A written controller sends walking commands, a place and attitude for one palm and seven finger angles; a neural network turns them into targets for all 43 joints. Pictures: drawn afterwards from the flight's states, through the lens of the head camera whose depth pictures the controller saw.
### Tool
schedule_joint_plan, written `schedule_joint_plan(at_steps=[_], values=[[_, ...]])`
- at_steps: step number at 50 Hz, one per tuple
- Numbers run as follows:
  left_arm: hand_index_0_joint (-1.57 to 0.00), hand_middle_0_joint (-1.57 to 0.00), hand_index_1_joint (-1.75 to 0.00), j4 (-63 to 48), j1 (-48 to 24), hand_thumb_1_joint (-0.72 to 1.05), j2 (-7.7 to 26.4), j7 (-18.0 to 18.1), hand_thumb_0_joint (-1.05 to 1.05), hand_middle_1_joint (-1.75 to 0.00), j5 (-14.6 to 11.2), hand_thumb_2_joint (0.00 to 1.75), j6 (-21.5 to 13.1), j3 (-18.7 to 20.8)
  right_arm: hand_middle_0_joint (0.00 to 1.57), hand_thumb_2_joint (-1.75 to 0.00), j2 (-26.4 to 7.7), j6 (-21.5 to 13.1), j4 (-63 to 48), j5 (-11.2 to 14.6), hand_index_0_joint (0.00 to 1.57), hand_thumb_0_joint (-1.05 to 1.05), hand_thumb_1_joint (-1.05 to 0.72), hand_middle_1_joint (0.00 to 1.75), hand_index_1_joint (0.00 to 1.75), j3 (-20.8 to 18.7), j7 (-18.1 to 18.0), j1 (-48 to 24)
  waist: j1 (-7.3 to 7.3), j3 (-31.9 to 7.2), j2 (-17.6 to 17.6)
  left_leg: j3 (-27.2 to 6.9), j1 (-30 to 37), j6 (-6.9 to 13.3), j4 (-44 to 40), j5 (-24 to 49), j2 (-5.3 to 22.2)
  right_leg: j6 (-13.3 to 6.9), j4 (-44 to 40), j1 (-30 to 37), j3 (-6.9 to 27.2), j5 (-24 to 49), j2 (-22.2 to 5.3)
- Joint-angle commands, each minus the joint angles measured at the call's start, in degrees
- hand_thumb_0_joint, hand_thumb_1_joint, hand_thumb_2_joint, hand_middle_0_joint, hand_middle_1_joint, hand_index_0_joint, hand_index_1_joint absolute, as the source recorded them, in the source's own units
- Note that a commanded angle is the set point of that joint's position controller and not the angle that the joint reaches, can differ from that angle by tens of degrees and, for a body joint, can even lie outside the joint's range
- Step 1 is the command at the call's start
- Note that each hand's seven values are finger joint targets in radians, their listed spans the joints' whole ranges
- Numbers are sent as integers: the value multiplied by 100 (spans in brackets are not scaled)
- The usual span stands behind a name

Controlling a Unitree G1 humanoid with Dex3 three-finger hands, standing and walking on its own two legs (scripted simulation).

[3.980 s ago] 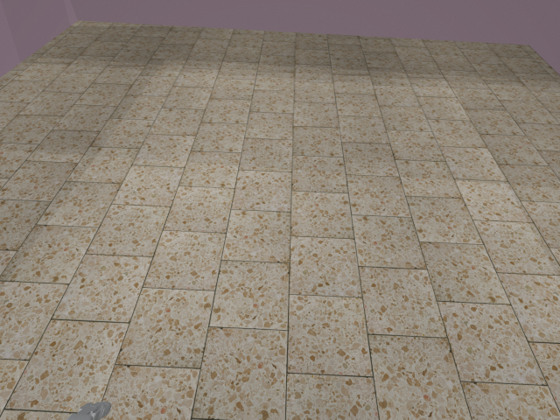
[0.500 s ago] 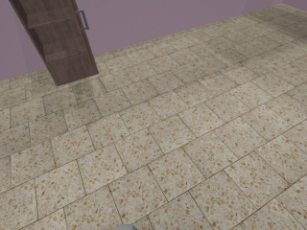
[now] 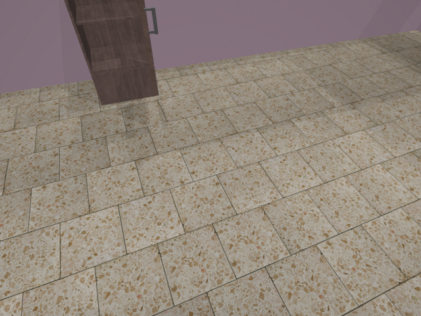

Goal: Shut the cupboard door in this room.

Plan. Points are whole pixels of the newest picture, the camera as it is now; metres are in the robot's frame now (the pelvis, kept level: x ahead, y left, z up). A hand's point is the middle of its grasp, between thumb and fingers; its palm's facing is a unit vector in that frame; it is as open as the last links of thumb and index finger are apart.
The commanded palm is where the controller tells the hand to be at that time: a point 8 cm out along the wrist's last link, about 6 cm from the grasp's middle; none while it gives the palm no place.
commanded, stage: turn or walk to find it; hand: left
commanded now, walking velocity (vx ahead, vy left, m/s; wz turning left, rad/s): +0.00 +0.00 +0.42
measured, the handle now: (151, 21) +1.47 +0.44 -0.04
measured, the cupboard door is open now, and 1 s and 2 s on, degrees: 84 84 84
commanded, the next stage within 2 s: stand and wait in 0.24 s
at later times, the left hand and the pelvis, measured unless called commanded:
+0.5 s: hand out of the picture +0.04 +0.20 -0.16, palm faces +0.14 -0.97 -0.21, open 7.4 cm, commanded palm none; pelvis +0.01 +0.01 +0.01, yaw +8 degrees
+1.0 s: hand out of the picture -0.04 +0.19 -0.18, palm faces +0.30 -0.94 -0.17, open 7.3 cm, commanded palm none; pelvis +0.02 +0.02 +0.00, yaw +13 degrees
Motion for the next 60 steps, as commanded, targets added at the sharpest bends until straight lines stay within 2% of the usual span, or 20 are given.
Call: schedule_joint_plan(at_steps=[1,3,7,10,11,13,14,16,19,26,28,30,34,42,44,46,48,52,57,60], values=[[-20,-20,-30,-141,234,90,816,77,0,-30,9,90,-160,119,20,-90,-582,2,-204,45,20,0,-90,30,30,-121,67,261,-166,116,-491,-412,-411,-87,-29,74,358,-405,-1123,32,828,813,-990],[-20,-20,-30,-273,93,90,886,78,0,-30,18,90,-147,182,20,-90,-609,117,-248,-18,20,0,-90,30,30,-172,73,221,-135,394,-1233,-247,-373,-141,625,-488,244,-768,-1582,-579,1171,40,-1319],[-20,-20,-30,-471,-25,90,926,92,0,-30,53,90,-109,305,20,-90,-551,130,-307,-25,20,0,-90,30,30,-198,109,292,-115,280,-788,-166,-700,-167,1324,-892,293,-951,-1181,-325,728,1004,-1413],[-20,-20,-30,-470,86,90,909,45,0,-30,43,90,-131,342,20,-90,-493,46,-254,-71,20,0,-90,30,30,-155,131,656,-154,-5,-642,36,-199,-152,440,-724,323,-696,-922,-270,451,-258,-1266],[-20,-20,-30,-511,14,90,822,9,0,-30,30,90,-110,341,20,-90,-601,2,-224,-92,20,0,-90,30,30,-189,141,903,-274,8,-135,-212,257,-26,-3,-758,433,-503,-623,-792,195,-1246,-1025],[-20,-20,-30,-829,-541,90,422,-64,0,-30,17,90,-44,250,20,-90,-1188,-56,-112,-183,20,0,-90,30,30,-326,112,1524,-636,481,2091,-2684,222,617,-1704,-2645,1706,-17,1463,-2073,-764,-1747,185],[-20,-20,-30,-943,-857,90,408,-52,0,-30,72,90,-36,229,20,-90,-1186,-92,-82,-153,20,0,-90,30,30,-310,51,1672,-677,814,1847,-3242,-10,952,-2081,-2419,2022,-112,2461,-2330,-278,-1541,99],[-20,-20,-30,-802,-623,90,338,-104,0,-30,65,90,-113,187,20,-90,-955,-167,-167,-105,20,0,-90,30,30,-194,-19,1298,-356,584,982,-2658,-39,990,-1818,-1082,1863,-163,2885,-2156,127,-1042,-95],[-20,-20,-30,-563,-297,90,164,-91,0,-30,-4,90,-105,99,20,-90,-806,-242,-114,-80,20,0,-90,30,30,-101,-84,1151,-204,107,905,-1579,287,881,-1374,1236,1441,-46,2147,-1489,54,-757,-34],[-20,-20,-30,-389,13,90,217,22,0,-30,-74,90,-120,108,20,-90,-874,-118,86,-38,20,0,-90,30,30,-159,-58,1108,-31,-61,785,-1366,-52,618,-652,2004,1238,23,-228,28,-138,255,165],[-20,-20,-30,-330,218,90,567,89,0,-30,-30,90,-211,184,20,-90,-571,-115,39,19,20,0,-90,30,30,-145,0,1151,8,-173,-11,-953,-896,136,28,836,711,-142,-917,1007,573,1154,-584],[-20,-20,-30,-381,368,90,1056,101,0,-30,-17,90,-247,326,20,-90,-410,26,-154,-12,20,0,-90,30,30,-161,36,983,106,-176,-1508,-346,-1269,-182,1447,-1576,115,-1010,-1523,607,1751,1253,-1934],[-20,-20,-30,-547,-91,90,653,127,0,-30,36,90,-217,270,20,-90,-335,146,-84,-29,20,0,-90,30,30,-240,96,819,-126,213,-503,-456,-1405,-223,3079,-1342,340,-1134,-1382,31,841,1880,-1494],[-20,-20,-30,-365,60,90,754,88,0,-30,38,90,-202,232,20,-90,-290,63,-126,-9,20,0,-90,30,30,-120,89,564,-123,-103,-771,35,-128,-308,475,-377,296,-873,-928,-5,351,2124,-1011],[-20,-20,-30,-362,-34,90,611,69,0,-30,-30,90,-164,183,20,-90,-560,-41,4,-16,20,0,-90,30,30,-118,72,832,-284,-241,-71,-286,811,-204,-553,791,643,-443,-411,-479,78,1344,-652],[-20,-20,-30,-373,170,90,316,32,0,-30,-27,90,-119,90,20,-90,-1048,-84,-142,-38,20,0,-90,30,30,-158,34,455,-73,-151,846,-1113,395,265,-704,1536,1572,-79,-237,-450,-223,176,-184],[-20,-20,-30,-240,-18,90,368,32,0,-30,-23,90,-49,51,20,-90,-945,-104,-98,-30,20,0,-90,30,30,-107,-16,217,-104,193,1467,-1229,-125,405,-1223,1471,1510,23,137,-177,-296,-322,-126],[-20,-20,-30,-58,367,90,424,19,0,-30,-18,90,-52,44,20,-90,-1016,-69,-190,-2,20,0,-90,30,30,-125,-32,-10,13,97,1106,-1122,48,467,-831,1912,1336,22,-31,-182,-221,-112,-167],[-20,-20,-30,16,327,90,514,36,0,-30,5,90,-170,10,20,-90,-714,-30,-126,17,20,0,-90,30,30,-91,25,225,-164,-14,-180,-519,80,0,-364,738,716,-172,-954,-76,165,834,-555],[-20,-20,-30,-5,263,90,471,47,0,-30,-11,90,-181,-9,20,-90,-654,-71,-7,7,20,0,-90,30,30,-65,28,363,-173,-36,40,-578,214,14,-529,894,766,-163,-926,-97,76,775,-466]])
